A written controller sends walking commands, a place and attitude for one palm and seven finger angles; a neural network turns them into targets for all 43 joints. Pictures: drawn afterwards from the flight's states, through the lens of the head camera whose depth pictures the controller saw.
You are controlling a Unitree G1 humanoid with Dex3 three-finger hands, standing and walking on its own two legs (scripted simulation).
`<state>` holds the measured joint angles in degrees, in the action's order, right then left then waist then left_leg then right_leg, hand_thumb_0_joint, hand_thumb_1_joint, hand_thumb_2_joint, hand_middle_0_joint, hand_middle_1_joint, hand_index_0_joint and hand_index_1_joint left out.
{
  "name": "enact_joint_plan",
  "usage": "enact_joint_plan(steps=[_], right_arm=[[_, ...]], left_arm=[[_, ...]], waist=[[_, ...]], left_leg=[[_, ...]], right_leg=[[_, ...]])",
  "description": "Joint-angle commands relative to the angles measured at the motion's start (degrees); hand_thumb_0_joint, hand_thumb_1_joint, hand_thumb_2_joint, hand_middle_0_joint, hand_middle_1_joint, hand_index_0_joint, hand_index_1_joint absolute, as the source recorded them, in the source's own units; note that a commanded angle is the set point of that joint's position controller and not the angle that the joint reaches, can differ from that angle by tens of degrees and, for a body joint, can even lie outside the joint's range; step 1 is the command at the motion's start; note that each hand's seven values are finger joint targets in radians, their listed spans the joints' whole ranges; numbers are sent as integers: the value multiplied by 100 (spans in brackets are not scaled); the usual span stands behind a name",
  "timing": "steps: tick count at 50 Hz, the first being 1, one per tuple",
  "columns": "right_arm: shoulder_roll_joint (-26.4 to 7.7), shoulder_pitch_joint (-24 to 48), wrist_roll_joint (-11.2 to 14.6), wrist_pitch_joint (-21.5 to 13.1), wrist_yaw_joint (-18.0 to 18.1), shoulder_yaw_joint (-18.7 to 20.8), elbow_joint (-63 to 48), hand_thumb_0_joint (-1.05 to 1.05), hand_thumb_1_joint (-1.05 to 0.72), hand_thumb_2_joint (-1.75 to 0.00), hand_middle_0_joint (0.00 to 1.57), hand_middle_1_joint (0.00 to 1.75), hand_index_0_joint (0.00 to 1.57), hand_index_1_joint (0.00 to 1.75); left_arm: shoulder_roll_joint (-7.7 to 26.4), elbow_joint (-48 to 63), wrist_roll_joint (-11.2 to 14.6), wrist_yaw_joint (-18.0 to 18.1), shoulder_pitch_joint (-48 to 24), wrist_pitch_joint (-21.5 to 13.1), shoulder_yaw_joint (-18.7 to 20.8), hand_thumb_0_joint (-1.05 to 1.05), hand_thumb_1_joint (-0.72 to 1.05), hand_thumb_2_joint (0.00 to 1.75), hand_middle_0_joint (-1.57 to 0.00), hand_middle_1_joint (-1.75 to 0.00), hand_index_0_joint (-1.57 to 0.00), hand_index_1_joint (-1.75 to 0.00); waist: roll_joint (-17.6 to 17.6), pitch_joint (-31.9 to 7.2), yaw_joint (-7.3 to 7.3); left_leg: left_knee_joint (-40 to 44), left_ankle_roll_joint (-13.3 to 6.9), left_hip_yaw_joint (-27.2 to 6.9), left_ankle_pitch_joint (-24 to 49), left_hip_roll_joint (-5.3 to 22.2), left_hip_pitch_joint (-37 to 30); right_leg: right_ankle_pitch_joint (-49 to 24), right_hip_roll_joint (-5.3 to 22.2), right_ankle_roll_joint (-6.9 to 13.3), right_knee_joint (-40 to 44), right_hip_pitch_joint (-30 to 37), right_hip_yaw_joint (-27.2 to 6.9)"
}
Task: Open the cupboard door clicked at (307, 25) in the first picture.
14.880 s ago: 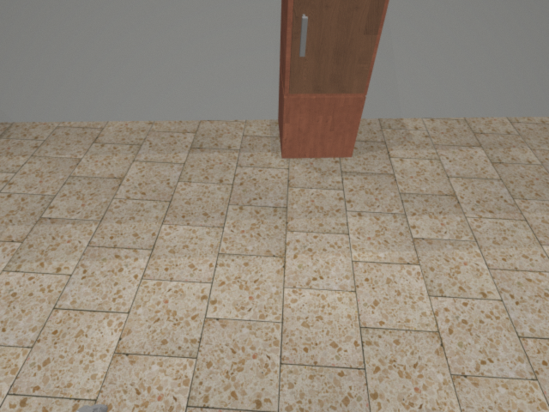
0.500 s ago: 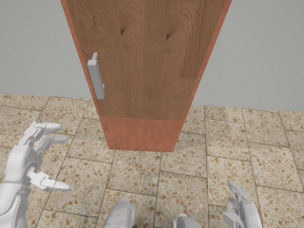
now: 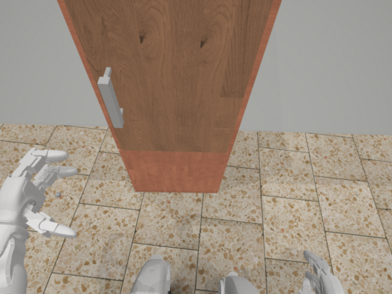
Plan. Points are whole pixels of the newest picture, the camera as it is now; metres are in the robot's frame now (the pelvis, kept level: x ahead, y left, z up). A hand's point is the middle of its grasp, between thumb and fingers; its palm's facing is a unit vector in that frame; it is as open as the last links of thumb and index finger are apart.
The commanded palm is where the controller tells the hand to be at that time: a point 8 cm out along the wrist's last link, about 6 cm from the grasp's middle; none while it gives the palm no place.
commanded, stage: raise the hand with hooked fingers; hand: left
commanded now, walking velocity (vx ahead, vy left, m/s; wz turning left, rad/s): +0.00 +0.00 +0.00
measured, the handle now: (113, 99) +0.54 +0.24 +0.03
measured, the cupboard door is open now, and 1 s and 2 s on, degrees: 0 0 0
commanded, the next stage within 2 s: move the hooked fingers beside the handle in 0.26 s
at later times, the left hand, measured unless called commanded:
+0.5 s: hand (59, 188) +0.30 +0.28 +0.04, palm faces +0.06 -1.00 -0.03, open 14.0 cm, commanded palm +0.28 +0.32 +0.04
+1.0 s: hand (68, 155) +0.37 +0.28 +0.04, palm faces +0.05 -1.00 -0.01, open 14.0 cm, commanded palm +0.35 +0.33 +0.04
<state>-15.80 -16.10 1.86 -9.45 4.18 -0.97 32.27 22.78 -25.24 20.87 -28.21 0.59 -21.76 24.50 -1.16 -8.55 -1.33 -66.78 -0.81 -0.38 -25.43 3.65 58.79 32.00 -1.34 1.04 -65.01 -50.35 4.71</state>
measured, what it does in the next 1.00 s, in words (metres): stands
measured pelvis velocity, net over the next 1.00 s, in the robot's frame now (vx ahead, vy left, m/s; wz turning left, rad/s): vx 0.00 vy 0.00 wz -0.02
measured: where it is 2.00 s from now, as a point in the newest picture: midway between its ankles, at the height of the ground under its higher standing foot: outside the picture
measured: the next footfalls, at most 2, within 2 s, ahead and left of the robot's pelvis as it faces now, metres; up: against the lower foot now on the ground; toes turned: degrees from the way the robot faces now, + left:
none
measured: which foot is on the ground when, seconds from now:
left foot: down 0.00-1.00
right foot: down 0.00-1.00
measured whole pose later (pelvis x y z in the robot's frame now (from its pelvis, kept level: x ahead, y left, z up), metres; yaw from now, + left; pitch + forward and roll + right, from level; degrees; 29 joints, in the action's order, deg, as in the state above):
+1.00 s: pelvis +0.00 +0.00 -0.01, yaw -1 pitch +20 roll -4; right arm -16.0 -16.9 1.7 -5.4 4.1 -1.4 35.1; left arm 28.1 -45.0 16.6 -29.1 -20.5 -22.6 28.1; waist -0.9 -8.9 -2.9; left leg -69.8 -0.8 -0.5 -26.5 4.2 63.6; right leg 32.9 -1.9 1.1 -67.8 -55.2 4.5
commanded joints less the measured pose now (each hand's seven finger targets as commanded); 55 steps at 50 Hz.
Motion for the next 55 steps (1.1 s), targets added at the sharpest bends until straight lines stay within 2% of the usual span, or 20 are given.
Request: enact_joint_plan(steps=[1, 5, 7, 11, 14, 18, 21, 24, 27, 29, 31, 33, 36, 39, 41, 42, 44, 47, 53, 55], right_arm=[[-857, 57, 11, -275, 53, 370, -785, 0, -90, -90, 20, 30, 20, 30], [-846, 65, 15, -244, 51, 366, -753, 0, -90, -90, 20, 30, 20, 30], [-858, 58, 23, -233, 59, 369, -747, 0, -90, -90, 20, 30, 20, 30], [-853, 55, 26, -218, 68, 358, -769, 0, -90, -90, 20, 30, 20, 30], [-841, 85, 28, -215, 56, 358, -757, 0, -90, -90, 20, 30, 20, 30], [-855, 101, 32, -204, 58, 340, -776, 0, -90, -90, 20, 30, 20, 30], [-878, 45, 15, -204, 103, 330, -689, 0, -90, -90, 20, 30, 20, 30], [-890, 65, 20, -193, 122, 329, -619, 0, -90, -90, 20, 30, 20, 30], [-913, 18, 11, -192, 137, 330, -581, 0, -90, -90, 20, 30, 20, 30], [-898, 12, 17, -172, 113, 340, -590, 0, -90, -90, 20, 30, 20, 30], [-921, -51, 5, -115, 111, 322, -560, 0, -90, -90, 20, 30, 20, 30], [-907, -27, 12, -49, 90, 317, -580, 0, -90, -90, 20, 30, 20, 30], [-923, -113, 5, 33, 83, 314, -558, 0, -90, -90, 20, 30, 20, 30], [-912, -146, 0, 74, 55, 328, -522, 0, -90, -90, 20, 30, 20, 30], [-954, -237, -1, 102, 67, 345, -467, 0, -90, -90, 20, 30, 20, 30], [-935, -234, 8, 112, 56, 334, -453, 0, -90, -90, 20, 30, 20, 30], [-965, -293, 5, 140, 60, 361, -367, 0, -90, -90, 20, 30, 20, 30], [-1002, -347, 11, 200, 66, 351, -330, 0, -90, -90, 20, 30, 20, 30], [-1023, -463, -19, 284, 47, 365, -242, 0, -90, -90, 20, 30, 20, 30], [-1040, -499, -22, 323, 33, 372, -224, 0, -90, -90, 20, 30, 20, 30]], left_arm=[[1413, 1320, 174, 63, -928, -484, 571, 0, -50, 30, -30, -120, -30, -120], [1372, 1264, 123, 78, -804, -480, 533, 0, -50, 30, -30, -120, -30, -120], [1384, 1164, 160, 48, -762, -452, 580, 0, -50, 30, -30, -120, -30, -120], [1292, 1104, 203, -3, -820, -400, 519, 0, -50, 30, -30, -120, -30, -120], [1288, 1230, 156, -16, -881, -420, 463, 0, -50, 30, -30, -120, -30, -120], [1324, 1196, 143, 3, -911, -409, 476, 0, -50, 30, -30, -120, -30, -120], [1341, 1015, 111, 24, -1458, -407, 440, 0, -50, 30, -30, -120, -30, -120], [1348, 738, 51, 8, -1813, -395, 390, 0, -50, 30, -30, -120, -30, -120], [1520, 763, -59, -10, -2181, -425, 390, 0, -50, 30, -30, -120, -30, -120], [1372, 706, -74, 15, -2182, -370, 264, 0, -50, 30, -30, -120, -30, -120], [1620, 326, -56, 51, -2132, -308, 531, 0, -50, 30, -30, -120, -30, -120], [1686, 176, -124, 73, -2239, -273, 567, 0, -50, 30, -30, -120, -30, -120], [1872, -200, -143, 96, -2512, -270, 742, 0, -50, 30, -30, -120, -30, -120], [1845, -214, -201, 45, -2847, -392, 645, 0, -50, 30, -30, -120, -30, -120], [2048, -281, -211, 7, -3110, -489, 758, 0, -50, 30, -30, -120, -30, -120], [1920, -372, -252, -30, -3209, -488, 594, 0, -50, 30, -30, -120, -30, -120], [1907, -526, -269, -64, -3428, -482, 557, 0, -50, 30, -30, -120, -30, -120], [2191, -905, -290, -119, -3567, -454, 749, 0, -50, 30, -30, -120, -30, -120], [2479, -1117, -398, -132, -4177, -581, 882, 0, -50, 30, -30, -120, -30, -120], [2466, -1278, -428, -129, -4254, -587, 861, 0, -50, 30, -30, -120, -30, -120]], waist=[[-545, -1616, 115], [-614, -1630, 110], [-374, -1618, 95], [-295, -1591, 60], [-555, -1671, 73], [-523, -1584, 78], [-450, -1541, -49], [-410, -1553, -68], [-699, -1878, -9], [-698, -1926, -20], [-404, -1817, 15], [-490, -1805, 49], [-286, -1734, 8], [-652, -1948, -14], [-478, -2044, -48], [-691, -2047, -73], [-607, -2029, -150], [-445, -1959, -134], [-761, -2260, -126], [-678, -2211, -167]], left_leg=[[822, -108, -184, 982, -238, -1777], [847, -92, -181, 1041, -227, -1853], [800, -112, -172, 1076, -225, -1778], [735, -122, -174, 1092, -234, -1695], [757, -99, -172, 1165, -225, -1850], [840, -86, -226, 1074, -221, -1893], [718, -108, -237, 1017, -215, -1803], [718, -96, -240, 881, -203, -1777], [729, -75, -278, 1084, -185, -2080], [779, -73, -292, 1094, -187, -2184], [729, -100, -266, 1155, -199, -1911], [728, -90, -212, 1127, -206, -1784], [646, -115, -179, 1056, -210, -1534], [602, -97, -152, 1172, -196, -1723], [554, -114, -198, 1255, -178, -1747], [556, -102, -180, 1254, -178, -1809], [555, -105, -230, 1213, -158, -1874], [503, -126, -201, 1131, -161, -1590], [435, -102, -258, 1301, -133, -1805], [439, -102, -283, 1258, -115, -1821]], right_leg=[[-1008, -130, 56, 964, 253, -359], [-1114, -115, 41, 960, 237, -332], [-1203, -132, 24, 972, 278, -375], [-1236, -144, 28, 939, 292, -363], [-1328, -119, 29, 921, 251, -351], [-1195, -140, 50, 917, 150, -276], [-1161, -157, 48, 862, -22, -288], [-1018, -132, 39, 901, -55, -314], [-1147, -128, 82, 813, -105, -288], [-1140, -119, 71, 856, -114, -258], [-1253, -154, 78, 848, 44, -280], [-1285, -127, 59, 831, 108, -321], [-1245, -152, 53, 820, 155, -353], [-1356, -136, 49, 774, 63, -381], [-1402, -171, 73, 724, 56, -365], [-1405, -154, 63, 729, -45, -381], [-1334, -154, 53, 743, -186, -346], [-1298, -155, 51, 725, -128, -388], [-1337, -167, 78, 602, -303, -355], [-1269, -182, 70, 606, -415, -323]])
